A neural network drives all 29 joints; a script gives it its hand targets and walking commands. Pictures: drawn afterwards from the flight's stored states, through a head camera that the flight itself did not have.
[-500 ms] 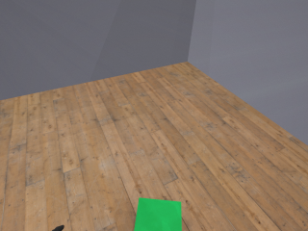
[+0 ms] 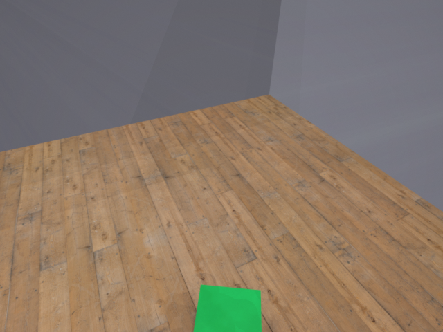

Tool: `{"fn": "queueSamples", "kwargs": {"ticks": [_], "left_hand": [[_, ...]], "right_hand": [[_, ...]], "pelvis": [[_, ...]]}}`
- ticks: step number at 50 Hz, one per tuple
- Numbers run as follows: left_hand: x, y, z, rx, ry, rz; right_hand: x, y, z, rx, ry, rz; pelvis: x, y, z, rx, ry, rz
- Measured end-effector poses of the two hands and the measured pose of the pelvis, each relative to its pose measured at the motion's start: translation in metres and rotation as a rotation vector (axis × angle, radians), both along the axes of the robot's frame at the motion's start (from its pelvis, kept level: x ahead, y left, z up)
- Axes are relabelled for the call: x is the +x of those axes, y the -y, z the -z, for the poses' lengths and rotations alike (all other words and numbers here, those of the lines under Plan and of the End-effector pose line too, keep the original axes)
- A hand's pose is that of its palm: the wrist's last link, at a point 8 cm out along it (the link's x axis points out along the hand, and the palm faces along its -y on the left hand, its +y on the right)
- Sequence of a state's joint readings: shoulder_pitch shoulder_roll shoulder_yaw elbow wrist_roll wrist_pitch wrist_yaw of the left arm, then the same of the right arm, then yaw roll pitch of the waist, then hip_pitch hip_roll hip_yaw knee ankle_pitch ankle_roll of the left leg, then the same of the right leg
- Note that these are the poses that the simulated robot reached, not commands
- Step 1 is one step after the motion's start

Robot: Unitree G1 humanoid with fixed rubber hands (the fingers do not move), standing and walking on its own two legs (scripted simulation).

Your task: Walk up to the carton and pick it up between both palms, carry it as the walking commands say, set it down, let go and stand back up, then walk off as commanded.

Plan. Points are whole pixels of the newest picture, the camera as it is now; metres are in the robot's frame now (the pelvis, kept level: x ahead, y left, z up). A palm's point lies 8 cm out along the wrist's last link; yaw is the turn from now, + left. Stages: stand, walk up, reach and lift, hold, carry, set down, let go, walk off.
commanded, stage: stand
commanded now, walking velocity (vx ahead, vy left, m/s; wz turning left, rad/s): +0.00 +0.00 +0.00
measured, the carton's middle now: out of the picture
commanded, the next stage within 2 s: walk off in 0.82 s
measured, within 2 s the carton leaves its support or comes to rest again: neither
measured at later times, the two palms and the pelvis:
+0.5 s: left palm out of the picture +0.05 +0.27 -0.11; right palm out of the picture +0.04 -0.28 -0.12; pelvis -0.02 +0.00 +0.00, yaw +0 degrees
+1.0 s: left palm out of the picture +0.04 +0.27 -0.12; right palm out of the picture +0.03 -0.29 -0.12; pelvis -0.02 +0.00 +0.00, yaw +0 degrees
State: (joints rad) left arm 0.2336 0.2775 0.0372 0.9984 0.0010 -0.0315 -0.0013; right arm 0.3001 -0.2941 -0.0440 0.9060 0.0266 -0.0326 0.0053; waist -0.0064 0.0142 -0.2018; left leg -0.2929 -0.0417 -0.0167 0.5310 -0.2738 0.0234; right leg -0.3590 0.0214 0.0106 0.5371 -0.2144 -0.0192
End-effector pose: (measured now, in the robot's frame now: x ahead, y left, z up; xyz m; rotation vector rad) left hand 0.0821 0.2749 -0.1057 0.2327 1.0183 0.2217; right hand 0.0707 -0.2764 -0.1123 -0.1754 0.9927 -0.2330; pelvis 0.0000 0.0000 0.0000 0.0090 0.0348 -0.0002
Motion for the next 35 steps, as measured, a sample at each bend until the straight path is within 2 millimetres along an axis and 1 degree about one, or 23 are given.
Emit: {"fn": "queueSamples", "kwargs": {"ticks": [18,26,35], "left_hand": [[-0.025,0.002,0.004,0.000,-0.030,-0.015],[-0.031,0.002,0.005,-0.003,-0.037,-0.017],[-0.035,0.003,0.007,-0.004,-0.047,-0.021]], "right_hand": [[-0.025,0.004,0.007,0.004,-0.030,0.014],[-0.035,0.007,0.009,0.003,-0.050,0.020],[-0.038,0.008,0.009,0.002,-0.056,0.022]], "pelvis": [[-0.015,0.003,0.001,0.004,0.021,0.000],[-0.018,0.004,0.001,0.005,0.025,0.000],[-0.019,0.004,0.001,0.005,0.027,0.000]]}}
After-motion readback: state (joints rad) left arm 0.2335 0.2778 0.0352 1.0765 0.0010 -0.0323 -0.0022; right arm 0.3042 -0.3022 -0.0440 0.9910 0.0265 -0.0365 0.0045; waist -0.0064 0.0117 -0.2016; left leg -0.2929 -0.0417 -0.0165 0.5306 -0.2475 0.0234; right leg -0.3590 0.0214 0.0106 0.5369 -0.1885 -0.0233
